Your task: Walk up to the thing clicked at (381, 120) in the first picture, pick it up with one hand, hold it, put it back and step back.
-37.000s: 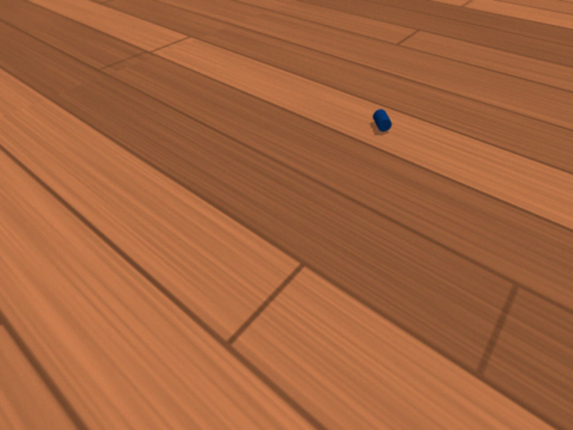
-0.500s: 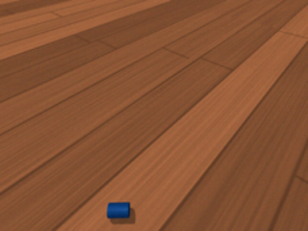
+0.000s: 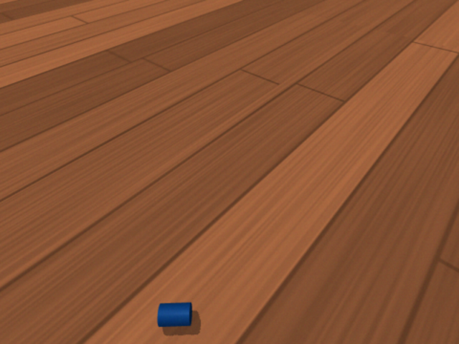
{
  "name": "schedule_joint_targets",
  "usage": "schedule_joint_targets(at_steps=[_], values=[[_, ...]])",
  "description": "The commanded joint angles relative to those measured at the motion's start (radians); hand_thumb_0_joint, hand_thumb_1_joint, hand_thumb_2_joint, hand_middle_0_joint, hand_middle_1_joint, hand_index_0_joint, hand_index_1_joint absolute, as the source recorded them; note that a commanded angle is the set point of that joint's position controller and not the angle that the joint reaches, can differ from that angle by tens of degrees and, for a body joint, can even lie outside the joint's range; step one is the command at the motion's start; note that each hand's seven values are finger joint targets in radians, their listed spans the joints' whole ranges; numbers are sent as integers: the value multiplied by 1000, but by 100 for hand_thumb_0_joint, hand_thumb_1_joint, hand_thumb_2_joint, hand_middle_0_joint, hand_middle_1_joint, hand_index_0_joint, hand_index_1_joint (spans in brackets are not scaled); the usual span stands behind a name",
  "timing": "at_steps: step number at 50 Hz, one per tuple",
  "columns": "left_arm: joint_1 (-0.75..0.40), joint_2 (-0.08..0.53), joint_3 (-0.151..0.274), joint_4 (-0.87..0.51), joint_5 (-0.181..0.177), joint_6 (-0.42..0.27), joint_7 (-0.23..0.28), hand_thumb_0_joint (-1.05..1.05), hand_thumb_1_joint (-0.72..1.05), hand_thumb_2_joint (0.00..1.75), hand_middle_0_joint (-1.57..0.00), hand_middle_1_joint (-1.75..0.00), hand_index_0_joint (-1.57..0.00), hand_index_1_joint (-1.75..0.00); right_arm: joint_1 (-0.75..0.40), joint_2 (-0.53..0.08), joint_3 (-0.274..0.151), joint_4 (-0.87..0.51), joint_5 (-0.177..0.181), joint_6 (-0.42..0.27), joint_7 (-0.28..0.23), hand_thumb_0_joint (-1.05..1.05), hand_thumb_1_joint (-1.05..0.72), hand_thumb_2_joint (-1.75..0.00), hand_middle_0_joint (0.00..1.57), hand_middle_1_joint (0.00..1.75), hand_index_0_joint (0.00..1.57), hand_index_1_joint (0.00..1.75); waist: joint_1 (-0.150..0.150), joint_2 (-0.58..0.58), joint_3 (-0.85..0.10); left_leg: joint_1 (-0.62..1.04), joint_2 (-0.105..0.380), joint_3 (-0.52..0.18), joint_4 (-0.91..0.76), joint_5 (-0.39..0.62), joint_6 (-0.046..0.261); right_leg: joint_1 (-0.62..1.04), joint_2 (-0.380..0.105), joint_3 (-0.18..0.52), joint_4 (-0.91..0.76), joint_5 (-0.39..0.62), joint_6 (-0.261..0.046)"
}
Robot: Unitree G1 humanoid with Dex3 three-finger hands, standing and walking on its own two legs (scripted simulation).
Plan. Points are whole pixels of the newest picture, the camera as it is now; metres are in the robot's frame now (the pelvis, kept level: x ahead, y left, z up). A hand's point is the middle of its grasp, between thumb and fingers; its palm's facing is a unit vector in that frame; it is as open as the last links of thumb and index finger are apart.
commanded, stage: stand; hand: left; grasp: from above
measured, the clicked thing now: (175, 314) +0.42 +0.25 -0.74
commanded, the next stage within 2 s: step back in 0.82 s
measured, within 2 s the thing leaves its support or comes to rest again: neither
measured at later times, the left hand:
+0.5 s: hand out of the picture +0.08 +0.25 -0.15, palm faces +0.00 -0.94 -0.34, open 7.4 cm
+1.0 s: hand out of the picture +0.08 +0.27 -0.16, palm faces -0.01 -0.93 -0.38, open 7.4 cm
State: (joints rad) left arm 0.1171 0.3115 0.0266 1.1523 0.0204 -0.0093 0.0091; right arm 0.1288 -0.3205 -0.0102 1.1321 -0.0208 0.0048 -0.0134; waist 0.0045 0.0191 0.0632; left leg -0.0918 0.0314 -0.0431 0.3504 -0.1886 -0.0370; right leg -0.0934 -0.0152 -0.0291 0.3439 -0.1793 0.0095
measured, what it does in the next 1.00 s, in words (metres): stands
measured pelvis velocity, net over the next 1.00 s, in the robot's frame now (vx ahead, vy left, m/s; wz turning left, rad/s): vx -0.02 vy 0.01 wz -0.01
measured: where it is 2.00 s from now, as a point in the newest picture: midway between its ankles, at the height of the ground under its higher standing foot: outside the picture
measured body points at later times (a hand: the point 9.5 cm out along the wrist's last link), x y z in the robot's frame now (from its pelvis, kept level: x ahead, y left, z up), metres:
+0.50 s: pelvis +0.00 +0.00 +0.00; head +0.00 -0.01 +0.45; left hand +0.08 +0.30 -0.13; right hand +0.07 -0.30 -0.14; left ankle +0.01 +0.14 -0.75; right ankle +0.01 -0.12 -0.75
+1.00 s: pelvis -0.02 +0.01 -0.01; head +0.03 +0.00 +0.44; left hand +0.08 +0.32 -0.13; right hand +0.06 -0.31 -0.14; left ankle -0.02 +0.14 -0.72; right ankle +0.01 -0.12 -0.75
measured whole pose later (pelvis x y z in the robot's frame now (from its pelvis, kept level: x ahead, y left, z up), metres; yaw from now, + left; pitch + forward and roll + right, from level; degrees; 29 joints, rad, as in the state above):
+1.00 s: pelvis -0.02 +0.01 -0.01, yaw +0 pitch -2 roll +0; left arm 0.07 0.36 0.06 1.02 0.02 0.02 0.01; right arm 0.09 -0.39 -0.04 1.02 0.01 0.05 0.01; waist -0.01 0.01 0.15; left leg -0.32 -0.02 -0.05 0.77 -0.42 0.02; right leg -0.25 -0.03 -0.01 0.50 -0.22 0.00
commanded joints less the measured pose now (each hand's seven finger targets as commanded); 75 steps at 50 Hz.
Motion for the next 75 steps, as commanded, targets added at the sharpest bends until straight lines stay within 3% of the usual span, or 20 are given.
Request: schedule_joint_targets(at_steps=[1, 40, 41, 44, 45, 47, 48, 50, 52, 54, 55, 56, 57, 58, 60, 61, 65, 69, 72, 75], values=[[-41, 207, 40, -60, -5, -18, 13, 0, 90, 90, -20, -30, -20, -30, -36, -197, -36, -50, 2, -26, -9, 0, -90, -90, 20, 30, 20, 30, -2, -6, -47, -23, 80, -56, -60, 112, 52, 6, -108, 90, -72, 104, -16], [-37, 231, 33, -72, -11, -19, 2, 0, 90, 90, -20, -30, -20, -30, -39, -212, -28, -51, 5, -30, -2, 0, -90, -90, 20, 30, 20, 30, -2, -22, -46, -15, 88, -51, -81, 92, 43, -20, -107, 98, -68, 69, -29], [-41, 307, 79, -90, -28, -8, 7, 0, 90, 90, -20, -30, -20, -30, -78, -280, -51, -76, 20, -13, 5, 0, -90, -90, 20, 30, 20, 30, -4, -39, 56, -100, 69, -54, 47, 249, 70, -92, -109, 123, 5, 272, -42], [-25, 314, 93, -140, -30, -3, 15, 0, 90, 90, -20, -30, -20, -30, -32, -244, -54, -111, 37, 4, 6, 0, -90, -90, 20, 30, 20, 30, -17, -82, -81, -90, 2, 6, 242, 225, 66, -56, -184, 170, 23, 420, -136], [-47, 327, 99, -162, -27, 2, 15, 0, 90, 90, -20, -30, -20, -30, -9, -233, -58, -119, 36, 13, 6, 0, -90, -90, 20, 30, 20, 30, -23, -136, -98, -113, -37, 25, 322, 119, 61, -70, -232, 212, 8, 417, -177], [-106, 336, 102, -222, -6, 8, 18, 0, 90, 90, -20, -30, -20, -30, 18, -243, -73, -145, 26, 31, 12, 0, -90, -90, 20, 30, 20, 30, -27, -217, -117, -156, -79, 0, 546, -305, 74, -134, -341, 291, 2, 404, -264], [-125, 335, 104, -245, 3, 10, 19, 0, 90, 90, -20, -30, -20, -30, 46, -240, -77, -158, 23, 39, 15, 0, -90, -90, 20, 30, 20, 30, -39, -212, -105, -163, -59, -37, 597, -353, 84, -178, -351, 273, 24, 372, -277], [-154, 314, 96, -273, 10, 15, 24, 0, 90, 90, -20, -30, -20, -30, 72, -238, -82, -178, 29, 40, 18, 0, -90, -90, 20, 30, 20, 30, -50, -217, -93, -199, -43, -42, 565, -316, 87, -174, -307, 225, 79, 398, -246], [-144, 304, 87, -294, 8, 23, 25, 0, 90, 90, -20, -30, -20, -30, 97, -236, -84, -184, 22, 32, 14, 0, -90, -90, 20, 30, 20, 30, -43, -198, -111, -198, -37, -3, 363, -206, 74, -114, -260, 195, 161, 377, -195], [-123, 292, 77, -309, -7, 43, 19, 0, 90, 90, -20, -30, -20, -30, 117, -226, -88, -180, 2, 18, 10, 0, -90, -90, 20, 30, 20, 30, -49, -124, -102, -135, -40, 33, 74, 68, 64, -119, -186, 147, 284, 294, -137], [-81, 241, 70, -316, -20, 52, 17, 0, 90, 90, -20, -30, -20, -30, 77, -299, -105, -200, -20, 10, 8, 0, -90, -90, 20, 30, 20, 30, -16, 58, -99, -94, 107, -176, 19, 307, 98, -212, -56, 103, 409, 100, -78], [-68, 204, 63, -325, -24, 58, 24, 0, 90, 90, -20, -30, -20, -30, 53, -369, -118, -221, -25, 3, 7, 0, -90, -90, 20, 30, 20, 30, -4, 192, -80, -28, 249, -354, 9, 558, 165, -376, 110, 95, 543, -397, -47], [-80, 234, 75, -322, -13, 59, 38, 0, 90, 90, -20, -30, -20, -30, 60, -423, -128, -239, -12, 0, 7, 0, -90, -90, 20, 30, 20, 30, -53, 208, -118, -61, 322, -432, 26, 624, 243, -361, 128, 214, 678, -510, -37], [-107, 251, 78, -311, -9, 62, 44, 0, 90, 90, -20, -30, -20, -30, 43, -389, -125, -247, -12, -2, 1, 0, -90, -90, 20, 30, 20, 30, -56, 154, -115, -59, 306, -395, 40, 619, 242, -369, 119, 257, 764, -484, -43], [-47, 248, 78, -300, -26, 61, 43, 0, 90, 90, -20, -30, -20, -30, -37, -316, -103, -268, -17, -3, -15, 0, -90, -90, 20, 30, 20, 30, 8, 118, -110, 7, 209, -220, 110, 628, 225, -432, 116, 263, 853, -369, -39], [-20, 257, 78, -300, -26, 60, 39, 0, 90, 90, -20, -30, -20, -30, -34, -300, -100, -279, -13, -4, -22, 0, -90, -90, 20, 30, 20, 30, 16, 124, -107, 21, 197, -193, 116, 598, 220, -436, 109, 241, 856, -331, -34], [-21, 253, 85, -334, -11, 50, 29, 0, 90, 90, -20, -30, -20, -30, 43, -281, -102, -298, -4, -1, -28, 0, -90, -90, 20, 30, 20, 30, -32, 97, -118, 123, 216, -197, 148, 612, 271, -443, 99, 194, 776, -344, 16], [-27, 244, 92, -360, -10, 45, 23, 0, 90, 90, -20, -30, -20, -30, 87, -298, -110, -312, -2, 1, -29, 0, -90, -90, 20, 30, 20, 30, -65, 106, -115, 140, 225, -194, 161, 586, 281, -409, 79, 162, 615, -336, 13], [23, 239, 96, -353, -7, 42, 16, 0, 90, 90, -20, -30, -20, -30, 50, -311, -111, -337, 0, 4, -25, 0, -90, -90, 20, 30, 20, 30, -48, 121, -119, 48, 239, -194, 138, 434, 279, -312, 54, 113, 508, -317, 0], [96, 233, 104, -328, 0, 35, 7, 0, 90, 90, -20, -30, -20, -30, 1, -317, -108, -352, 4, 12, -18, 0, -90, -90, 20, 30, 20, 30, -10, 111, -144, -51, 218, -178, 169, 276, 240, -170, 34, 64, 270, -198, -27]])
